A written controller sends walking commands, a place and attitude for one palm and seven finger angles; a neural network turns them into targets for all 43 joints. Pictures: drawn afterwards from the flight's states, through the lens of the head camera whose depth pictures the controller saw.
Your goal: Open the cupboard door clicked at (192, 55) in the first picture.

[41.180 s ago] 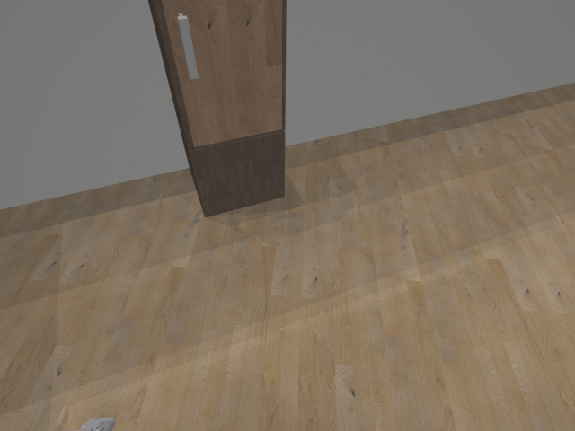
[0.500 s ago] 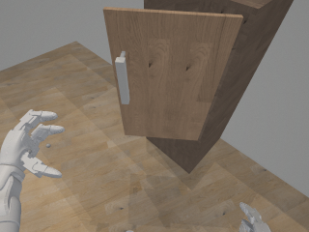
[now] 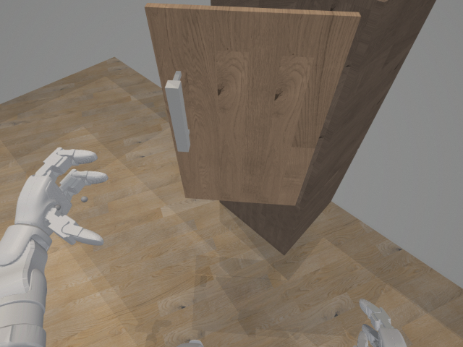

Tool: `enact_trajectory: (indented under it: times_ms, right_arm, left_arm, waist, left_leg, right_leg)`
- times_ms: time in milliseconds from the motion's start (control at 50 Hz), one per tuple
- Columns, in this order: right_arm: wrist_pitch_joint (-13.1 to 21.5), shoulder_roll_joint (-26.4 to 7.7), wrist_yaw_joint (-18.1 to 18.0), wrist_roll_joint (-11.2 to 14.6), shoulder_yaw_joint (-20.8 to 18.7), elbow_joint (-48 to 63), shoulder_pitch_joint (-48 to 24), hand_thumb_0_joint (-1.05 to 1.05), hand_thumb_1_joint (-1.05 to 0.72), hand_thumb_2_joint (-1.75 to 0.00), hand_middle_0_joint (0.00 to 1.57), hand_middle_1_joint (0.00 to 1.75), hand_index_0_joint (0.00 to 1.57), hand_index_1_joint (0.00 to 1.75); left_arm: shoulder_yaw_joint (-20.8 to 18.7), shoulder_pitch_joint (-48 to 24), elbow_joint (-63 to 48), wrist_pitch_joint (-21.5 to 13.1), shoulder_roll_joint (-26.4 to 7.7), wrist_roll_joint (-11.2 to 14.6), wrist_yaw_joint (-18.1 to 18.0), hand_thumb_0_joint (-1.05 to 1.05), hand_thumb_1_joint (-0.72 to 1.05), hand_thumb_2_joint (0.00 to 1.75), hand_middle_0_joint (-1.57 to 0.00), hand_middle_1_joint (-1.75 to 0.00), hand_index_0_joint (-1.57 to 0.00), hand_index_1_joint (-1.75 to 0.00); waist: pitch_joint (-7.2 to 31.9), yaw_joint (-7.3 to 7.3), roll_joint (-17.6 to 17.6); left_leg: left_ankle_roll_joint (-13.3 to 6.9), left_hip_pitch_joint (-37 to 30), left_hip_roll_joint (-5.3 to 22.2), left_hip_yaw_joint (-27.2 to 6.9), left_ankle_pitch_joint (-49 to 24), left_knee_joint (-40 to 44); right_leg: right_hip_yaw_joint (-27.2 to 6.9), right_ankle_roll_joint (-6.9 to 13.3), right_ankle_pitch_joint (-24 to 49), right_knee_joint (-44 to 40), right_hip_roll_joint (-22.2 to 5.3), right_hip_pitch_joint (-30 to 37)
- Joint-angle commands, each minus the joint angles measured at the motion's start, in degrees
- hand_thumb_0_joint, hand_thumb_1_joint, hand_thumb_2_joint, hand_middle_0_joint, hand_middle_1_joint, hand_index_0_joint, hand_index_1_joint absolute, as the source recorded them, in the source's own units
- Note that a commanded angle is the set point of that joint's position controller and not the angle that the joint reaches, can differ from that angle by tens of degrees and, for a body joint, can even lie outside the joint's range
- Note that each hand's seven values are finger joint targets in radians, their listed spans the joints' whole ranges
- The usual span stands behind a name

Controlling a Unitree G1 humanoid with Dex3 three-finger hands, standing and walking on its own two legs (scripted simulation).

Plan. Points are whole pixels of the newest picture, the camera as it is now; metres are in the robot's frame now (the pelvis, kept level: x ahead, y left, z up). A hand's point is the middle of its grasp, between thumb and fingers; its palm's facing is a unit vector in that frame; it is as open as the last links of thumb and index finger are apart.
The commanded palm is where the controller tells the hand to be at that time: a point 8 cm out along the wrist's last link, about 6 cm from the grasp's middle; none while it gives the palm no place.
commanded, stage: move the hooked fingers beside the handle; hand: left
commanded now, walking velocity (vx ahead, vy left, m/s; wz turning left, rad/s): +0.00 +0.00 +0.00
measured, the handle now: (181, 113) +0.57 +0.15 +0.07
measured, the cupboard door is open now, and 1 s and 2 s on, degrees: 39 39 39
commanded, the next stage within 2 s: none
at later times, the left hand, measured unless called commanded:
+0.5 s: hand (111, 168) +0.39 +0.24 +0.09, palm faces -0.01 -1.00 +0.00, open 14.0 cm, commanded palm +0.37 +0.29 +0.09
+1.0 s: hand (129, 143) +0.46 +0.23 +0.08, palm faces +0.00 -1.00 +0.01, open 14.0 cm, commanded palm +0.44 +0.28 +0.08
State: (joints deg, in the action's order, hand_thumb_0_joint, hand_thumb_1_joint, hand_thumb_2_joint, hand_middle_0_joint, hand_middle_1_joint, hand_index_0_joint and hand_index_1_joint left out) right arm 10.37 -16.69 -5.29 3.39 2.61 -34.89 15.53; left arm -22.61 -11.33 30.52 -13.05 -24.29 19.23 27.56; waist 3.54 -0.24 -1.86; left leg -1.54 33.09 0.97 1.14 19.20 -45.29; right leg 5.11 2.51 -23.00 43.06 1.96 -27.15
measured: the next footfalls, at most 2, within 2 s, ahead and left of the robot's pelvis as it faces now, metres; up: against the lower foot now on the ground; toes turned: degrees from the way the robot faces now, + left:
none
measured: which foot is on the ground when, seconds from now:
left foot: down 0.00-1.00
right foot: down 0.00-1.00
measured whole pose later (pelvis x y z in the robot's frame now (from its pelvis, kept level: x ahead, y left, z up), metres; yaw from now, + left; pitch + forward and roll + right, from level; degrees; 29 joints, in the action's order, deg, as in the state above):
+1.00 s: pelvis +0.01 +0.01 -0.01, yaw -2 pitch +14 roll -2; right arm -0.3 -16.4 -2.5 2.0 1.8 -36.8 21.5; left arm -22.5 -38.7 58.7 -18.7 -28.1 11.2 20.2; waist 5.4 -5.9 -0.8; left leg -2.6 41.3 1.5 2.8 21.3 -49.0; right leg 3.3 1.5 -24.1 46.3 2.2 -35.8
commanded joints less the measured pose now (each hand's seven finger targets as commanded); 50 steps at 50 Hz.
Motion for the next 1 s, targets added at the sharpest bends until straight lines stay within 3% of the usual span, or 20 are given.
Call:
enact_trajectory:
  times_ms: [0,60,80,100,160,200,220,280,340,400,480,520,540,600,660,740,780,860,940,980]
  right_arm:
    - [2.2,-7.88,-0.67,0.08,-3.56,7.1,0.14,0.0,-0.9,-0.9,0.2,0.3,0.2,0.3]
    - [1.71,-7.59,-0.12,0.1,-3.71,7.82,0.08,0.0,-0.9,-0.9,0.2,0.3,0.2,0.3]
    - [1.44,-7.72,-0.05,0.19,-3.83,7.76,0.26,0.0,-0.9,-0.9,0.2,0.3,0.2,0.3]
    - [1.17,-7.9,0.15,-0.04,-3.85,8.04,0.56,0.0,-0.9,-0.9,0.2,0.3,0.2,0.3]
    - [0.26,-7.84,0.38,0.06,-3.92,8.29,0.98,0.0,-0.9,-0.9,0.2,0.3,0.2,0.3]
    - [-0.33,-8.11,0.35,-0.09,-3.86,7.86,1.52,0.0,-0.9,-0.9,0.2,0.3,0.2,0.3]
    - [-0.55,-8.09,0.34,-0.05,-4.09,7.74,1.74,0.0,-0.9,-0.9,0.2,0.3,0.2,0.3]
    - [-0.81,-7.75,0.59,-0.24,-4.25,7.61,2.57,0.0,-0.9,-0.9,0.2,0.3,0.2,0.3]
    - [-1.4,-7.99,0.61,-0.43,-4.27,6.37,3.45,0.0,-0.9,-0.9,0.2,0.3,0.2,0.3]
    - [-2.17,-8.37,0.43,-0.5,-4.2,5.53,4.09,0.0,-0.9,-0.9,0.2,0.3,0.2,0.3]
    - [-3.13,-8.35,0.53,-0.49,-4.15,5.06,4.61,0.0,-0.9,-0.9,0.2,0.3,0.2,0.3]
    - [-3.69,-8.56,0.7,-0.6,-4.11,4.74,5.33,0.0,-0.9,-0.9,0.2,0.3,0.2,0.3]
    - [-3.89,-8.47,0.91,-0.77,-4.17,4.83,5.48,0.0,-0.9,-0.9,0.2,0.3,0.2,0.3]
    - [-4.84,-8.89,1.13,-0.99,-4.19,4.59,6.55,0.0,-0.9,-0.9,0.2,0.3,0.2,0.3]
    - [-5.52,-8.77,1.39,-0.91,-4.06,4.24,7.16,0.0,-0.9,-0.9,0.2,0.3,0.2,0.3]
    - [-6.59,-8.99,1.66,-1.14,-4.58,4.06,8.37,0.0,-0.9,-0.9,0.2,0.3,0.2,0.3]
    - [-7.01,-8.83,1.82,-1.1,-4.52,3.95,8.66,0.0,-0.9,-0.9,0.2,0.3,0.2,0.3]
    - [-8.13,-9.23,1.84,-1.25,-4.77,3.16,9.8,0.0,-0.9,-0.9,0.2,0.3,0.2,0.3]
    - [-9.21,-9.31,1.95,-1.47,-4.65,2.94,10.73,0.0,-0.9,-0.9,0.2,0.3,0.2,0.3]
    - [-9.66,-9.06,2.1,-1.46,-4.61,3.1,10.9,0.0,-0.9,-0.9,0.2,0.3,0.2,0.3]
  left_arm:
    - [-4.78,-18.03,-9.09,-3.29,-16.86,0.51,-0.45,0.0,-0.5,0.3,-0.3,-1.2,-0.3,-1.2]
    - [-3.38,-17.33,-9.04,-2.79,-14.76,0.13,-1.08,0.0,-0.5,0.3,-0.3,-1.2,-0.3,-1.2]
    - [-4.27,-17.44,-8.95,-2.75,-15.75,0.06,-1.57,0.0,-0.5,0.3,-0.3,-1.2,-0.3,-1.2]
    - [-5.32,-16.5,-8.86,-2.84,-16.5,0.23,-1.94,0.0,-0.5,0.3,-0.3,-1.2,-0.3,-1.2]
    - [-4.26,-17.62,-7.02,-2.63,-14.92,-0.21,-3.01,0.0,-0.5,0.3,-0.3,-1.2,-0.3,-1.2]
    - [-3.77,-22.18,-6.31,-3.08,-15.26,-0.67,-3.67,0.0,-0.5,0.3,-0.3,-1.2,-0.3,-1.2]
    - [-4.68,-22.77,-6.12,-3.41,-16.34,-1.07,-3.91,0.0,-0.5,0.3,-0.3,-1.2,-0.3,-1.2]
    - [-1.22,-25.9,-8.86,-5.19,-13.23,-2.1,-4.56,0.0,-0.5,0.3,-0.3,-1.2,-0.3,-1.2]
    - [-0.34,-29.25,-7.07,-6.0,-13.18,-2.62,-5.07,0.0,-0.5,0.3,-0.3,-1.2,-0.3,-1.2]
    - [-0.93,-32.21,-3.43,-5.77,-14.06,-2.81,-5.57,0.0,-0.5,0.3,-0.3,-1.2,-0.3,-1.2]
    - [0.19,-35.67,1.77,-5.1,-13.62,-4.14,-6.4,0.0,-0.5,0.3,-0.3,-1.2,-0.3,-1.2]
    - [-0.68,-37.42,3.92,-5.3,-15.08,-4.75,-6.9,0.0,-0.5,0.3,-0.3,-1.2,-0.3,-1.2]
    - [-0.54,-38.59,3.25,-5.79,-15.15,-4.97,-7.14,0.0,-0.5,0.3,-0.3,-1.2,-0.3,-1.2]
    - [-2.44,-39.07,7.24,-6.49,-17.35,-5.37,-7.71,0.0,-0.5,0.3,-0.3,-1.2,-0.3,-1.2]
    - [-0.76,-44.4,9.82,-7.37,-16.41,-5.88,-7.38,0.0,-0.5,0.3,-0.3,-1.2,-0.3,-1.2]
    - [-1.89,-45.08,10.07,-8.77,-17.91,-6.19,-7.05,0.0,-0.5,0.3,-0.3,-1.2,-0.3,-1.2]
    - [-0.06,-46.52,10.81,-9.0,-15.87,-6.16,-6.9,0.0,-0.5,0.3,-0.3,-1.2,-0.3,-1.2]
    - [-1.89,-48.56,14.44,-9.02,-18.04,-6.26,-7.01,0.0,-0.5,0.3,-0.3,-1.2,-0.3,-1.2]
    - [-3.4,-50.89,16.27,-9.5,-20.99,-7.35,-7.51,0.0,-0.5,0.3,-0.3,-1.2,-0.3,-1.2]
    - [-2.06,-52.32,15.77,-10.16,-19.9,-7.87,-7.8,0.0,-0.5,0.3,-0.3,-1.2,-0.3,-1.2]
  waist:
    - [14.74,-0.92,-0.83]
    - [16.06,-0.27,-3.33]
    - [15.52,-0.4,-2.7]
    - [15.71,0.35,-1.75]
    - [13.98,-0.57,0.51]
    - [12.73,-1.21,0.75]
    - [13.44,-1.3,-0.54]
    - [17.02,-1.95,-3.72]
    - [17.32,-3.02,-3.75]
    - [16.36,-3.18,-1.84]
    - [16.27,-3.59,-2.85]
    - [17.03,-3.58,-2.6]
    - [18.07,-3.31,-4.14]
    - [18.54,-3.41,-0.53]
    - [17.94,-4.52,-2.61]
    - [22.54,-4.25,-3.63]
    - [22.1,-5.01,-4.05]
    - [21.46,-5.27,-2.12]
    - [22.13,-5.26,-3.57]
    - [22.94,-5.63,-5.39]
  left_leg:
    - [-1.06,-11.53,-0.94,-2.93,-10.2,5.3]
    - [-0.86,-12.61,-1.1,-2.68,-11.71,5.84]
    - [-0.86,-12.56,-0.97,-2.8,-11.74,5.92]
    - [-0.82,-12.24,-0.98,-2.92,-12.83,5.83]
    - [-0.87,-10.86,-0.87,-2.62,-11.7,6.19]
    - [-0.87,-10.22,-0.88,-2.83,-10.97,6.03]
    - [-0.8,-10.7,-0.77,-2.7,-10.89,6.04]
    - [-0.63,-14.88,-0.62,-3.38,-12.72,5.95]
    - [-0.55,-16.1,-0.26,-4.05,-13.11,5.44]
    - [-0.51,-14.74,-0.16,-4.44,-12.45,5.42]
    - [-0.32,-14.33,-0.12,-4.62,-11.38,5.56]
    - [-0.23,-14.59,0.04,-4.85,-12.73,5.16]
    - [-0.08,-14.95,-0.03,-4.69,-13.45,4.87]
    - [-0.39,-13.03,0.03,-4.47,-14.1,4.02]
    - [-0.29,-12.46,0.06,-4.32,-13.29,3.59]
    - [-0.33,-14.35,0.14,-4.09,-16.93,2.26]
    - [-0.24,-14.98,0.34,-4.4,-16.96,2.08]
    - [-0.59,-12.44,0.24,-4.02,-16.26,1.62]
    - [-0.69,-11.47,0.19,-3.86,-16.98,0.91]
    - [-0.51,-12.7,0.33,-4.05,-17.93,0.64]
  right_leg:
    - [-5.61,-1.76,13.92,-7.2,-0.79,1.41]
    - [-4.74,-1.55,15.82,-6.67,-0.76,1.38]
    - [-4.65,-1.52,15.78,-6.81,-0.64,1.01]
    - [-4.45,-1.31,16.65,-6.3,-0.38,2.01]
    - [-4.2,-1.71,16.22,-6.45,-0.26,0.54]
    - [-4.25,-1.55,15.17,-6.24,-0.14,-0.18]
    - [-4.37,-1.56,14.94,-6.21,-0.09,-0.49]
    - [-3.78,-1.26,14.91,-5.59,0.11,-1.9]
    - [-3.55,-1.15,14.5,-5.38,0.39,-3.67]
    - [-3.36,-1.03,13.96,-5.27,0.37,-3.97]
    - [-3.26,-1.12,12.56,-5.18,0.14,-5.57]
    - [-3.26,-0.96,13.48,-4.74,0.18,-5.68]
    - [-3.26,-0.96,13.91,-4.43,0.13,-5.52]
    - [-3.43,-1.0,15.04,-4.01,0.37,-4.52]
    - [-3.53,-1.12,14.34,-3.52,0.34,-6.56]
    - [-3.93,-1.13,17.27,-2.78,0.56,-5.67]
    - [-3.57,-1.16,16.5,-2.7,0.74,-7.58]
    - [-3.76,-1.38,17.01,-2.57,0.83,-7.14]
    - [-4.03,-1.36,17.75,-1.82,0.89,-7.17]
    - [-3.88,-1.27,17.66,-1.51,0.94,-8.29]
